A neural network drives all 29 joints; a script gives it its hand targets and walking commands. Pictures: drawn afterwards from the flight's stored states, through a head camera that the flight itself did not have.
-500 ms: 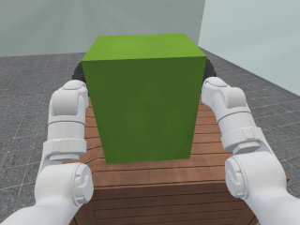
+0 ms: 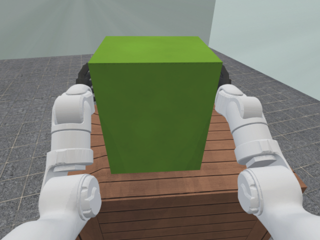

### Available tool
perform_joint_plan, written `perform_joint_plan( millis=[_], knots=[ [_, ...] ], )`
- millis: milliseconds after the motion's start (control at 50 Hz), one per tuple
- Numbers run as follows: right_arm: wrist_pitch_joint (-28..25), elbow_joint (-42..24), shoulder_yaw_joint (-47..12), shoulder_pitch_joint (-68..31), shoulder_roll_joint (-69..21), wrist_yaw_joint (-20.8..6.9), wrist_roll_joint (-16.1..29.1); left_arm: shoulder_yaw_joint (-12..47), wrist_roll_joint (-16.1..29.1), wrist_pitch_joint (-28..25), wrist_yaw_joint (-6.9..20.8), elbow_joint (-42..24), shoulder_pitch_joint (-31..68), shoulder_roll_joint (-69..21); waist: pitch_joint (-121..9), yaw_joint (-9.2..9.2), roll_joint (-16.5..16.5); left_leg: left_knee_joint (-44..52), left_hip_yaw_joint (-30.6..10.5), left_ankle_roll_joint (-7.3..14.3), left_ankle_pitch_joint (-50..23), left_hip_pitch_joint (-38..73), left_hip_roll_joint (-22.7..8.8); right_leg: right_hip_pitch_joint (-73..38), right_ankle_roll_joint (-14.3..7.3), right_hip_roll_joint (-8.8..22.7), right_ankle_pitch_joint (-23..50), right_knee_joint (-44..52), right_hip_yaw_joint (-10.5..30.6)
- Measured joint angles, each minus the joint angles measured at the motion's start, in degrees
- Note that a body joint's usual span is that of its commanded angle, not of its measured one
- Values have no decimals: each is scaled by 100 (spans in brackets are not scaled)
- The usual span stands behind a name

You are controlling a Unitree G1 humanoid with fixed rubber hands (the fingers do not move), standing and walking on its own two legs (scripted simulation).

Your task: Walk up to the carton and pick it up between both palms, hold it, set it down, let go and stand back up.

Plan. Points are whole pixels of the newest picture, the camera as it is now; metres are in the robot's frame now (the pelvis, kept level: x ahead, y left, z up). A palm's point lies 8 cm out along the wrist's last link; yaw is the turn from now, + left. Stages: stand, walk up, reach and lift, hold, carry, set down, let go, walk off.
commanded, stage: hold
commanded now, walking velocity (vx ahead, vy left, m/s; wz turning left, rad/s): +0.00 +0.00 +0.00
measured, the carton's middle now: (154, 105) +0.39 +0.01 +0.22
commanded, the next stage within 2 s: none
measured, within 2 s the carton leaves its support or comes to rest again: neither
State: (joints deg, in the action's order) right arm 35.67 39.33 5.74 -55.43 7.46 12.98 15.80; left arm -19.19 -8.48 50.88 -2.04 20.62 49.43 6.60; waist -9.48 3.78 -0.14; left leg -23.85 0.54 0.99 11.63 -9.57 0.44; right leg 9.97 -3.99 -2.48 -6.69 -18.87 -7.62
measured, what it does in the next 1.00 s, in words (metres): stands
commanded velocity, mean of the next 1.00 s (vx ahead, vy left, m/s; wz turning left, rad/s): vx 0.00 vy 0.00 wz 0.00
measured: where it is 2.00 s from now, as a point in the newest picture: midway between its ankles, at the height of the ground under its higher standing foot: outside the picture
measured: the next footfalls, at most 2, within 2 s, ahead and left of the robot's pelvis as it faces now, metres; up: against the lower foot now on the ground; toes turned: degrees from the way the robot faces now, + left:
none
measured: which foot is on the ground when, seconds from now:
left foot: down 0.00-1.00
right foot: down 0.00-1.00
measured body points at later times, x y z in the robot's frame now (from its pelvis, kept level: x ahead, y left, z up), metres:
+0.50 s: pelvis +0.01 +0.00 +0.00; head -0.07 +0.02 +0.44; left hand +0.39 +0.17 +0.26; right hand +0.39 -0.16 +0.27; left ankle +0.02 +0.11 -0.74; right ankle +0.05 -0.07 -0.74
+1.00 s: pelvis +0.01 +0.01 +0.00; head -0.08 +0.02 +0.44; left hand +0.39 +0.17 +0.27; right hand +0.39 -0.16 +0.27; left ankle +0.02 +0.11 -0.74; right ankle +0.05 -0.07 -0.74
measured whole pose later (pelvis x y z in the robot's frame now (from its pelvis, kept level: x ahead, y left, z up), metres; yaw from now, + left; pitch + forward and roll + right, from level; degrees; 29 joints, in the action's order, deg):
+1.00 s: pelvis +0.01 +0.01 +0.00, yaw +0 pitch -4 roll -1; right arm 35.0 40.9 1.9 -55.8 9.7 12.5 18.6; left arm -18.5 -9.4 51.2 -2.5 18.9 48.1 5.6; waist -9.1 4.3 0.3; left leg -23.9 0.9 1.4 12.5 -7.8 0.3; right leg 7.6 -3.6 -2.8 -6.4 -17.3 -6.9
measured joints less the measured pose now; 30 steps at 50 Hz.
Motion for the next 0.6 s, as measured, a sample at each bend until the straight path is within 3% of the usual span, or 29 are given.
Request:
perform_joint_plan(
  millis=[160, 360, 600],
  knots=[
    [-85, 255, -234, -265, 164, -15, 70, -13, -39, -110, 28, 288, 269, 80, 34, 39, 13, 68, -46, 1, -21, 46, 2, -96, 0, -9, 52, 146, -35],
    [-48, -21, -481, 33, 195, 77, 342, 65, -71, -19, 68, -227, -226, -28, 77, 155, -9, 19, -78, -4, 77, 182, -7, -264, 14, -23, -24, 151, -56],
    [-27, -243, -412, 205, 178, 63, 378, 103, -82, 98, -9, -522, -344, -109, 94, 98, 21, -27, -3, 21, 129, 207, -22, -271, 31, -38, -35, 122, 23]
  ],
)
